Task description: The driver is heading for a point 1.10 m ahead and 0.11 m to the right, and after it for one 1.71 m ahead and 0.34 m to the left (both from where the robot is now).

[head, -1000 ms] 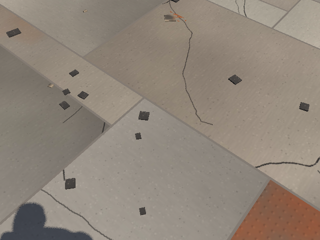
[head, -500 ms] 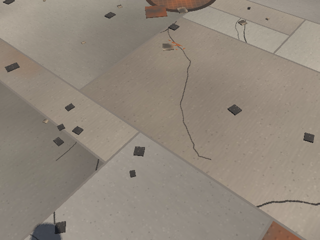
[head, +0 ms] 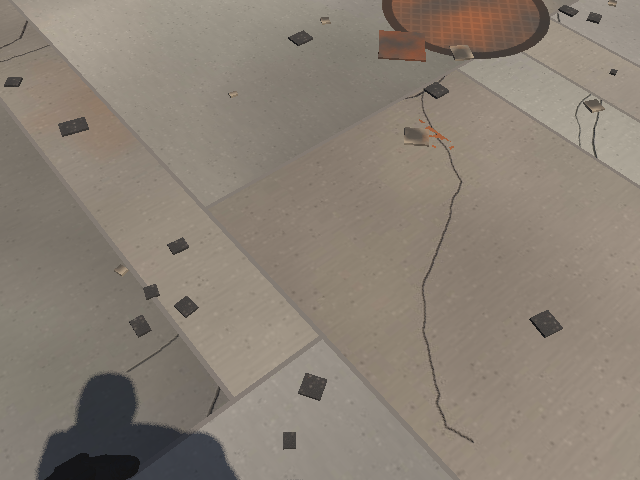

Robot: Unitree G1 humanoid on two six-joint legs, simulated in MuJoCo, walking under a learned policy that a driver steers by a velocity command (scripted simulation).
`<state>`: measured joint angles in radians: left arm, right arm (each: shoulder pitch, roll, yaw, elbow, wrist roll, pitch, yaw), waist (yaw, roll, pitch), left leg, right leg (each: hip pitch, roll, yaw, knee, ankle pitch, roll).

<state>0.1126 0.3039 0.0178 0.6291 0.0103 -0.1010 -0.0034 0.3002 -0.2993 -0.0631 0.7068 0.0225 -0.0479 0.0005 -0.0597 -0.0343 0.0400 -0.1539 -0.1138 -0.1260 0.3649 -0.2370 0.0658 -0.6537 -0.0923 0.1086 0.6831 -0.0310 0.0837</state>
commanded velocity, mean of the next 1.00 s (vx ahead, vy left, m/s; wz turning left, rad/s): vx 0.50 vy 0.00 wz -0.01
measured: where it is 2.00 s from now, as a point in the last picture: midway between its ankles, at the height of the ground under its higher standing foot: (338, 281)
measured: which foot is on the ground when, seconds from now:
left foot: down 0.00-0.14, up 0.16-0.62, down 0.64-1.00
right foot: up 0.00-0.10, down 0.12-0.66, up 0.68-1.00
